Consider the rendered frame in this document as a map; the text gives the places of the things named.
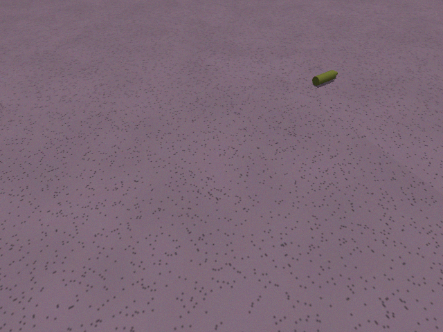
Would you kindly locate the bottle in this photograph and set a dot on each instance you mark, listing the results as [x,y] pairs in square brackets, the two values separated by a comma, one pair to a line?
[324,77]

